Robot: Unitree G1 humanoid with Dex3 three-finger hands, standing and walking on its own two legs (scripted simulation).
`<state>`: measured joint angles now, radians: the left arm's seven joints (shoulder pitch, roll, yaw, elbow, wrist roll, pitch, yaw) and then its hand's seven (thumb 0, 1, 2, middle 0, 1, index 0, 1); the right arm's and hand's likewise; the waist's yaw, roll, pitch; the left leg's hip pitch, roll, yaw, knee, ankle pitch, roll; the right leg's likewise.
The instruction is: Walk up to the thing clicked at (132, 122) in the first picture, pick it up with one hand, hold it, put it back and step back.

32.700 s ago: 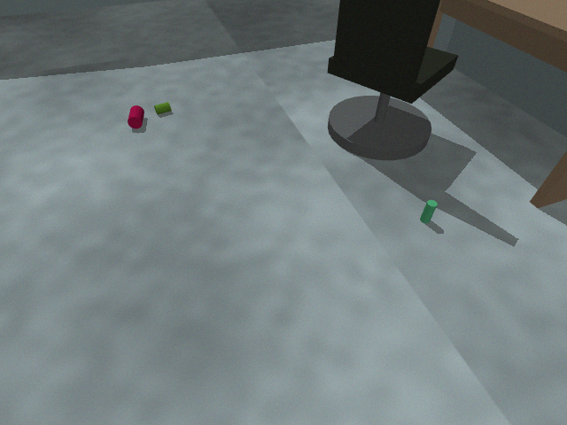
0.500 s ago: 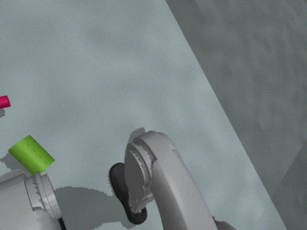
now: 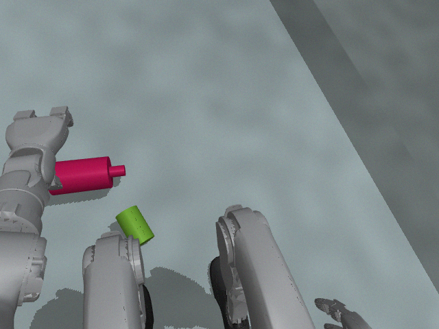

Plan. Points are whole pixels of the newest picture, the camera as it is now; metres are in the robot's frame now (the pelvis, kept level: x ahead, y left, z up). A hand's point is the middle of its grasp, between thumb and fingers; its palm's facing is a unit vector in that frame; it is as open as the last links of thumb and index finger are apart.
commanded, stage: withdraw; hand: left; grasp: from above
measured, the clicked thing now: (89, 174) +0.51 +0.21 -0.34
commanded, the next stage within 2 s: home in 0.12 s
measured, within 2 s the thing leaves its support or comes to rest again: neither
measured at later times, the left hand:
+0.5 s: hand (53, 160) +0.50 +0.25 -0.20, palm faces -0.35 -0.15 -0.92, open 12.3 cm
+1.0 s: hand (4, 223) +0.34 +0.23 +0.02, palm faces -0.18 -0.80 -0.57, open 7.5 cm
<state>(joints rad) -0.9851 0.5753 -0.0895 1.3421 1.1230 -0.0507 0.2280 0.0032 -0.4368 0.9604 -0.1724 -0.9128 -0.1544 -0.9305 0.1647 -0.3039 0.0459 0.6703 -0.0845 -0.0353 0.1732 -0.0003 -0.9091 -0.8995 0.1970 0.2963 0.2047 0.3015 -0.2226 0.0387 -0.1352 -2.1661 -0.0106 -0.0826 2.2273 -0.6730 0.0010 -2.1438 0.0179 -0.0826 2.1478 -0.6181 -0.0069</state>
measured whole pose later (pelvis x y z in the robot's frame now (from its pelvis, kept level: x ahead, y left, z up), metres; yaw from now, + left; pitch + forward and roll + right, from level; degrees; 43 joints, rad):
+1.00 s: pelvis +0.02 +0.00 +0.14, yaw +3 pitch +31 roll -5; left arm -0.27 0.36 0.01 0.55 0.34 0.13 0.09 0.01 0.85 0.93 -0.22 -0.34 -0.22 -0.35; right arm 0.10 -0.29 -0.02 0.58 0.02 -0.04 0.03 0.00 -0.90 -0.89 0.20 0.30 0.20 0.30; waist -0.07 0.03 -0.22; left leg -1.70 -0.02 -0.07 1.81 -0.64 0.00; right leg -1.68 0.01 -0.07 1.74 -0.61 0.00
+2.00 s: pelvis +0.09 +0.01 +0.33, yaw +6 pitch +10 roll -3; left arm 0.50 0.23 0.03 -0.10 -0.05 0.44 0.03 0.01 0.91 0.90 -0.20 -0.30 -0.20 -0.30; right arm 0.28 -0.22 0.04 0.50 0.01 -0.22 -0.17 0.01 -0.90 -0.89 0.20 0.30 0.21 0.30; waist -0.03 0.04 -0.17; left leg -0.66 0.00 -0.08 0.99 -0.49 0.00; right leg -0.63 0.02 -0.06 0.91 -0.46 0.00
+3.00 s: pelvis +0.09 +0.01 +0.33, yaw +6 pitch +10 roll -3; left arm 0.50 0.24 0.03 -0.12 -0.05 0.44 0.02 0.01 0.91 0.90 -0.20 -0.30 -0.20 -0.30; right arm 0.30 -0.22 0.04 0.53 0.01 -0.23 -0.18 0.01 -0.90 -0.89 0.20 0.30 0.21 0.30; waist -0.03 0.04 -0.17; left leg -0.67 0.00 -0.07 1.00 -0.50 0.00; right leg -0.64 0.03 -0.05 0.93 -0.46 0.00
